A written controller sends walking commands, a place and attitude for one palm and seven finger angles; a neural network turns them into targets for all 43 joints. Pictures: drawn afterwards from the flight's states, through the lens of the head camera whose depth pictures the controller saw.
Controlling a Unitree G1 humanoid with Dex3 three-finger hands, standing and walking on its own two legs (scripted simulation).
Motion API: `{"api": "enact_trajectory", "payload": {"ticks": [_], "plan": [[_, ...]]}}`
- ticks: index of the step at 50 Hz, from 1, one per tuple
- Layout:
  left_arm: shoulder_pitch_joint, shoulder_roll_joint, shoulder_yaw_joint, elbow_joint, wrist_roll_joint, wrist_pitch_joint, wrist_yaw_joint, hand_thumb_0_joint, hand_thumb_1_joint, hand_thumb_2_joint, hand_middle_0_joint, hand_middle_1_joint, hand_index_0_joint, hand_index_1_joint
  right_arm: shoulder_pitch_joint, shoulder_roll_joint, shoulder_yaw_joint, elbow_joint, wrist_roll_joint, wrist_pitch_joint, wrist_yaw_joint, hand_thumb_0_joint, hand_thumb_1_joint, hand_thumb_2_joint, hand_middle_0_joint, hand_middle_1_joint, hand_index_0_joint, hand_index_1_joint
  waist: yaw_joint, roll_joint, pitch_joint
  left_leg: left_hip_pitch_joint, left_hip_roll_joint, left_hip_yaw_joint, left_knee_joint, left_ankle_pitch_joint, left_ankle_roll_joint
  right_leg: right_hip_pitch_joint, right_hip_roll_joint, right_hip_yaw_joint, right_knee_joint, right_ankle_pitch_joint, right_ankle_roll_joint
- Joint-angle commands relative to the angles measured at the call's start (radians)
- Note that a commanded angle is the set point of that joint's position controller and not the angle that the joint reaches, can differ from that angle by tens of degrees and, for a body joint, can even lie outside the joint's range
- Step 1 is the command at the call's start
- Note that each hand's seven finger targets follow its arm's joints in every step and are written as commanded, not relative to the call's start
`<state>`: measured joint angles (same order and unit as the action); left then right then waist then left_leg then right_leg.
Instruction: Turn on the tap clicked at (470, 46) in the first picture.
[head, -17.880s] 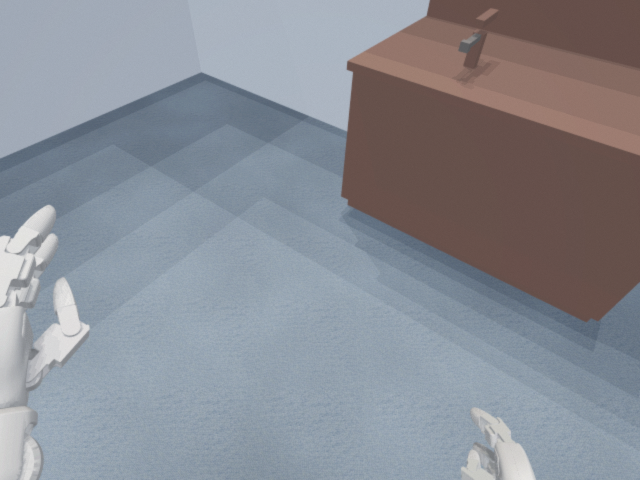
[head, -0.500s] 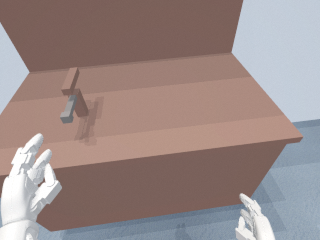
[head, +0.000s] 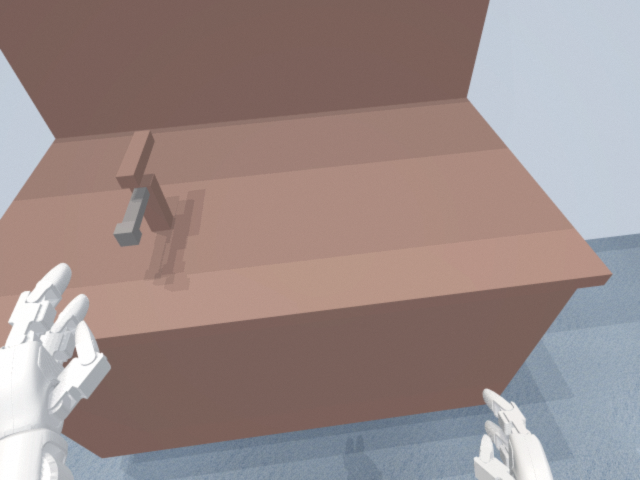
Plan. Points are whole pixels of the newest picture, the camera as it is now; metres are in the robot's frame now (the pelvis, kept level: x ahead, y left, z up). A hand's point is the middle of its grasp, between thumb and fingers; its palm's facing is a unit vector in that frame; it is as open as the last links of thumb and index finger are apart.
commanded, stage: reach beside the lever's end, fingers flat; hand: left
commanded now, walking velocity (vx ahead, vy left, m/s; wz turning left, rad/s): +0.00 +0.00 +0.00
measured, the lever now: (128, 234) +0.42 +0.37 +0.06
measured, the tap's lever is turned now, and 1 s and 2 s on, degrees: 0 0 0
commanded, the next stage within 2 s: none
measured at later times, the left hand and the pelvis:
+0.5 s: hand (93, 316) +0.25 +0.30 +0.11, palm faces +0.48 -0.87 -0.10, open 7.5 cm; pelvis +0.00 +0.02 +0.00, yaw -1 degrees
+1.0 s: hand (102, 275) +0.32 +0.34 +0.09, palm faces +0.47 -0.88 -0.09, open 7.6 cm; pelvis +0.00 +0.03 +0.00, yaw -2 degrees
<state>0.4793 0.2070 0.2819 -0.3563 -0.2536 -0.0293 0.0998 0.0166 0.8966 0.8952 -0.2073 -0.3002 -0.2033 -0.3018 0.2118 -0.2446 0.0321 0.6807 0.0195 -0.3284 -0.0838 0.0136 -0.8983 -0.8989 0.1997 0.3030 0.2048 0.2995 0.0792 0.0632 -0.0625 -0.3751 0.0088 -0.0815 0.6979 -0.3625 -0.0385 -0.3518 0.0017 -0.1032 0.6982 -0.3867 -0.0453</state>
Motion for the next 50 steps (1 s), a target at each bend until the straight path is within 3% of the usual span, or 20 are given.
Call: {"api": "enact_trajectory", "payload": {"ticks": [1, 4, 7, 9, 12, 16, 22, 23, 30, 31, 33, 34, 37, 38, 40, 41, 43, 45, 46, 50], "plan": [[-0.146, 0.179, 0.126, -0.175, -0.006, -0.099, -0.008, 0.0, 0.9, 0.9, -0.2, -0.3, -0.2, -0.3, -0.105, -0.106, -0.046, -0.141, 0.004, -0.064, -0.012, 0.0, -0.9, -0.9, 0.2, 0.3, 0.2, 0.3, -0.015, -0.03, -0.085, 0.03, -0.044, 0.048, -0.073, 0.211, 0.063, 0.038, -0.017, 0.06, -0.146, 0.28, 0.045], [-0.19, 0.187, 0.133, -0.121, -0.016, -0.107, -0.026, 0.0, 0.9, 0.9, -0.2, -0.3, -0.2, -0.3, -0.104, -0.111, -0.048, -0.131, 0.002, -0.064, -0.017, 0.0, -0.9, -0.9, 0.2, 0.3, 0.2, 0.3, -0.02, -0.066, -0.087, 0.024, -0.045, 0.047, -0.078, 0.204, 0.064, 0.043, -0.018, 0.063, -0.147, 0.282, 0.048], [-0.242, 0.199, 0.141, -0.081, -0.012, -0.101, -0.035, 0.0, 0.9, 0.9, -0.2, -0.3, -0.2, -0.3, -0.112, -0.11, -0.046, -0.126, 0.006, -0.06, -0.019, 0.0, -0.9, -0.9, 0.2, 0.3, 0.2, 0.3, -0.02, -0.026, -0.088, 0.029, -0.044, 0.046, -0.092, 0.204, 0.06, 0.045, -0.017, 0.059, -0.147, 0.27, 0.043], [-0.24, 0.203, 0.157, -0.055, -0.015, -0.102, -0.034, 0.0, 0.9, 0.9, -0.2, -0.3, -0.2, -0.3, -0.108, -0.112, -0.052, -0.126, 0.005, -0.06, -0.02, 0.0, -0.9, -0.9, 0.2, 0.3, 0.2, 0.3, -0.015, -0.049, -0.104, 0.033, -0.042, 0.047, -0.094, 0.223, 0.058, 0.056, -0.014, 0.053, -0.144, 0.287, 0.043], [-0.289, 0.201, 0.15, -0.044, -0.007, -0.106, -0.029, 0.0, 0.9, 0.9, -0.199, -0.298, -0.199, -0.298, -0.111, -0.11, -0.051, -0.126, 0.006, -0.055, -0.017, 0.0, -0.9, -0.9, 0.2, 0.3, 0.2, 0.3, -0.016, 0.0, -0.122, 0.047, -0.042, 0.047, -0.102, 0.237, 0.053, 0.056, -0.013, 0.047, -0.137, 0.288, 0.038], [-0.311, 0.235, 0.19, 0.034, -0.004, -0.111, -0.019, 0.0, 0.9, 0.9, -0.196, -0.288, -0.196, -0.288, -0.11, -0.121, -0.056, -0.121, 0.004, -0.044, -0.014, 0.0, -0.9, -0.9, 0.2, 0.3, 0.2, 0.3, -0.013, -0.061, -0.111, 0.022, -0.038, 0.04, -0.108, 0.238, 0.052, 0.052, -0.007, 0.04, -0.133, 0.282, 0.037], [-0.436, 0.267, 0.204, 0.101, 0.009, -0.131, -0.026, 0.0, 0.9, 0.9, -0.191, -0.272, -0.191, -0.272, -0.104, -0.121, -0.058, -0.111, 0.003, -0.027, -0.014, 0.0, -0.9, -0.9, 0.2, 0.3, 0.2, 0.3, -0.023, 0.013, -0.136, 0.038, -0.036, 0.043, -0.111, 0.24, 0.047, 0.043, -0.005, 0.045, -0.128, 0.265, 0.029], [-0.463, 0.246, 0.177, 0.099, 0.01, -0.138, -0.031, 0.0, 0.9, 0.9, -0.19, -0.27, -0.19, -0.27, -0.105, -0.122, -0.057, -0.114, 0.0, -0.028, -0.013, 0.0, -0.9, -0.9, 0.2, 0.3, 0.2, 0.3, -0.031, 0.016, -0.15, 0.047, -0.037, 0.043, -0.106, 0.25, 0.047, 0.039, -0.005, 0.043, -0.122, 0.275, 0.03], [-0.594, 0.305, 0.222, 0.281, 0.001, -0.148, -0.061, 0.0, 0.9, 0.9, -0.184, -0.252, -0.184, -0.252, -0.096, -0.14, -0.058, -0.093, 0.004, -0.009, -0.025, 0.0, -0.9, -0.9, 0.2, 0.3, 0.2, 0.3, -0.048, -0.043, -0.124, 0.003, -0.033, 0.031, -0.107, 0.183, 0.05, 0.003, 0.003, 0.044, -0.126, 0.214, 0.032], [-0.627, 0.332, 0.242, 0.299, 0.007, -0.149, -0.063, 0.0, 0.9, 0.9, -0.183, -0.25, -0.183, -0.25, -0.097, -0.14, -0.057, -0.089, 0.008, -0.003, -0.028, 0.0, -0.9, -0.9, 0.2, 0.3, 0.2, 0.3, -0.046, -0.016, -0.121, 0.0, -0.033, 0.032, -0.112, 0.169, 0.05, 0.001, 0.002, 0.046, -0.13, 0.196, 0.031], [-0.7, 0.33, 0.222, 0.324, 0.012, -0.152, -0.071, 0.0, 0.9, 0.9, -0.182, -0.245, -0.182, -0.245, -0.09, -0.141, -0.057, -0.091, 0.007, 0.0, -0.03, 0.0, -0.9, -0.9, 0.2, 0.3, 0.2, 0.3, -0.056, -0.003, -0.14, 0.012, -0.033, 0.028, -0.112, 0.165, 0.048, -0.007, 0.003, 0.046, -0.124, 0.19, 0.029], [-0.713, 0.33, 0.216, 0.318, 0.018, -0.157, -0.074, 0.0, 0.9, 0.9, -0.181, -0.243, -0.181, -0.243, -0.087, -0.14, -0.057, -0.095, 0.004, -0.001, -0.03, 0.0, -0.9, -0.9, 0.2, 0.3, 0.2, 0.3, -0.051, 0.037, -0.164, 0.024, -0.034, 0.027, -0.11, 0.181, 0.046, -0.002, 0.003, 0.045, -0.117, 0.2, 0.026], [-0.747, 0.373, 0.245, 0.358, 0.032, -0.168, -0.072, 0.0, 0.9, 0.9, -0.178, -0.235, -0.178, -0.235, -0.065, -0.144, -0.06, -0.091, -0.001, 0.009, -0.028, 0.0, -0.9, -0.9, 0.2, 0.3, 0.2, 0.3, -0.055, 0.032, -0.205, 0.033, -0.03, 0.022, -0.1, 0.226, 0.045, 0.007, 0.007, 0.043, -0.105, 0.237, 0.025], [-0.761, 0.347, 0.217, 0.37, 0.034, -0.172, -0.076, 0.0, 0.9, 0.9, -0.178, -0.233, -0.178, -0.233, -0.059, -0.143, -0.06, -0.094, -0.003, 0.011, -0.025, 0.0, -0.9, -0.9, 0.2, 0.3, 0.2, 0.3, -0.058, 0.034, -0.213, 0.034, -0.03, 0.022, -0.097, 0.228, 0.043, 0.0, 0.009, 0.041, -0.099, 0.237, 0.025], [-0.78, 0.374, 0.244, 0.432, 0.031, -0.178, -0.08, 0.0, 0.9, 0.9, -0.176, -0.228, -0.176, -0.228, -0.044, -0.15, -0.063, -0.086, -0.004, 0.018, -0.023, 0.0, -0.9, -0.9, 0.2, 0.3, 0.2, 0.3, -0.061, -0.003, -0.203, 0.016, -0.028, 0.019, -0.091, 0.236, 0.044, -0.001, 0.012, 0.04, -0.095, 0.254, 0.026], [-0.751, 0.39, 0.271, 0.462, 0.033, -0.179, -0.08, 0.0, 0.9, 0.9, -0.175, -0.225, -0.175, -0.225, -0.038, -0.152, -0.065, -0.086, -0.004, 0.024, -0.021, 0.0, -0.9, -0.9, 0.2, 0.3, 0.2, 0.3, -0.048, -0.005, -0.208, 0.008, -0.03, 0.023, -0.088, 0.254, 0.046, 0.013, 0.012, 0.041, -0.095, 0.271, 0.026], [-0.768, 0.376, 0.255, 0.492, 0.032, -0.176, -0.09, 0.0, 0.9, 0.9, -0.173, -0.22, -0.173, -0.22, -0.028, -0.152, -0.068, -0.094, -0.002, 0.036, -0.017, 0.0, -0.9, -0.9, 0.2, 0.3, 0.2, 0.3, -0.053, -0.015, -0.218, -0.001, -0.03, 0.024, -0.085, 0.264, 0.045, 0.008, 0.012, 0.039, -0.087, 0.28, 0.028], [-0.83, 0.398, 0.26, 0.513, 0.036, -0.178, -0.095, 0.0, 0.9, 0.9, -0.172, -0.215, -0.172, -0.215, -0.02, -0.154, -0.068, -0.091, 0.0, 0.047, -0.016, 0.0, -0.9, -0.9, 0.2, 0.3, 0.2, 0.3, -0.064, 0.005, -0.206, -0.01, -0.028, 0.025, -0.083, 0.25, 0.043, -0.009, 0.012, 0.041, -0.087, 0.269, 0.028], [-0.821, 0.42, 0.289, 0.526, 0.041, -0.181, -0.091, 0.0, 0.9, 0.9, -0.171, -0.212, -0.171, -0.212, -0.014, -0.155, -0.072, -0.09, -0.001, 0.052, -0.016, 0.0, -0.9, -0.9, 0.2, 0.3, 0.2, 0.3, -0.054, 0.025, -0.218, -0.005, -0.029, 0.029, -0.076, 0.271, 0.046, 0.001, 0.012, 0.045, -0.087, 0.286, 0.027], [-0.865, 0.453, 0.303, 0.564, 0.05, -0.201, -0.098, 0.0, 0.9, 0.9, -0.168, -0.202, -0.168, -0.202, 0.015, -0.161, -0.077, -0.094, -0.006, 0.075, -0.01, 0.0, -0.9, -0.9, 0.2, 0.3, 0.2, 0.3, -0.067, 0.006, -0.243, -0.017, -0.026, 0.03, -0.063, 0.295, 0.048, -0.004, 0.016, 0.045, -0.072, 0.31, 0.029]]}}
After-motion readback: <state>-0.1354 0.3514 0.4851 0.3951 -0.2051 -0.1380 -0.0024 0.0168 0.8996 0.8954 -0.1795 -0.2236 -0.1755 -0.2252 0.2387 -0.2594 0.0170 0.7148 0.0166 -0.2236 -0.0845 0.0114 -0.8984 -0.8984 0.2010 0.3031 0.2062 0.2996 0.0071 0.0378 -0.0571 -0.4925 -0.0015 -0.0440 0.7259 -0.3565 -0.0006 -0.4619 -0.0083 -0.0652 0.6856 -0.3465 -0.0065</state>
